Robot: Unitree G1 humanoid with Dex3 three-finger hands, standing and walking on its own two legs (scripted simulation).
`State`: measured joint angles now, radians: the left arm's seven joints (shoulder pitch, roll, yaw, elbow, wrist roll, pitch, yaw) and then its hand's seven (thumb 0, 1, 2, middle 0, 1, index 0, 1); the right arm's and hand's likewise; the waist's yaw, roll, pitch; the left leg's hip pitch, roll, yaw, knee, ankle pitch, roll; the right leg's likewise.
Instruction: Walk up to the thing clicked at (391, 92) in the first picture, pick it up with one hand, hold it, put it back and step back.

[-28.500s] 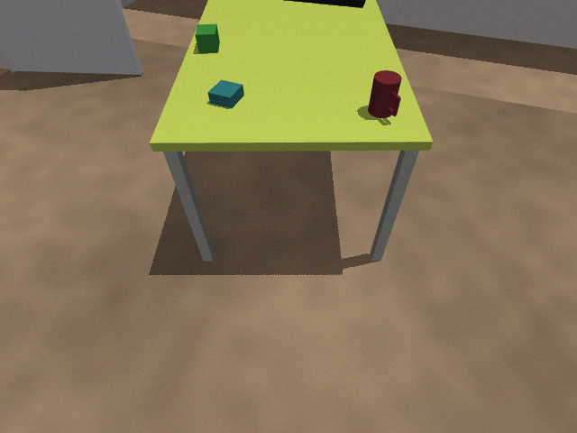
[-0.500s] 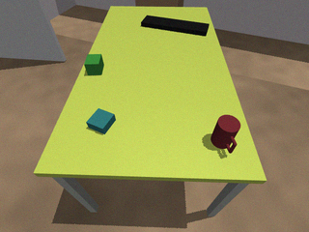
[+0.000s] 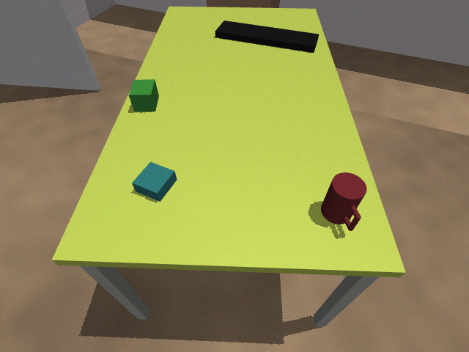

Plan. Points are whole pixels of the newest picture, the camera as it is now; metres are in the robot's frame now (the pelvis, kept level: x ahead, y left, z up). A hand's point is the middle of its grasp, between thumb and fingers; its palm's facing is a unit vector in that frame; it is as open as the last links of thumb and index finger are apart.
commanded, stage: stand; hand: right
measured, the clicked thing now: (345, 205) +0.44 -0.24 -0.09
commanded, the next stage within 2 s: step back in 0.36 s
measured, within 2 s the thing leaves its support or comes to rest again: neither
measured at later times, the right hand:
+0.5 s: hand out of the picture +0.07 -0.27 -0.16, palm faces -0.03 +0.93 -0.35, open 7.4 cm
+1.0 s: hand out of the picture +0.01 -0.27 -0.19, palm faces -0.19 +0.90 -0.39, open 7.4 cm
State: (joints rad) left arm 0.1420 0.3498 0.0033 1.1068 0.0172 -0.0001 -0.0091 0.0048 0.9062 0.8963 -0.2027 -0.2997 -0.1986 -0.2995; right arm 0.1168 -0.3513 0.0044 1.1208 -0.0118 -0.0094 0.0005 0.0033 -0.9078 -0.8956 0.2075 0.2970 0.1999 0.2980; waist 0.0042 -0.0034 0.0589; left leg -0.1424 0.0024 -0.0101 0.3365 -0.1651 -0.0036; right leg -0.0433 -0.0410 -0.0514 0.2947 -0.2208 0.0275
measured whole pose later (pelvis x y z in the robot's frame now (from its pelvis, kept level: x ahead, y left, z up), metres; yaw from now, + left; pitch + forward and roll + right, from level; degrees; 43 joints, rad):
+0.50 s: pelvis -0.02 +0.00 -0.01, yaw +1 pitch -1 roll +0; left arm 0.09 0.38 0.05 1.03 0.00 0.03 0.00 0.00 0.91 0.90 -0.20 -0.30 -0.20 -0.30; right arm 0.07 -0.37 -0.03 1.04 0.01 0.02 0.01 0.00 -0.91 -0.90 0.21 0.30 0.20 0.30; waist 0.00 0.00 0.14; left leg -0.25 0.00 -0.02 0.45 -0.18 0.00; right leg -0.18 -0.05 -0.05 0.50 -0.28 0.00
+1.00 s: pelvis -0.12 -0.01 -0.03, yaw +7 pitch -1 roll +1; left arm 0.11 0.37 0.05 0.81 0.02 0.03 0.02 0.00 0.90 0.90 -0.21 -0.30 -0.20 -0.30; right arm 0.10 -0.42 -0.04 0.91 -0.02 0.06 0.00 0.00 -0.91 -0.90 0.21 0.30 0.20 0.30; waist 0.02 0.02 0.21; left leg -0.31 -0.02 -0.05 0.72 -0.41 0.00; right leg -0.39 -0.10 -0.08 0.72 -0.30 0.01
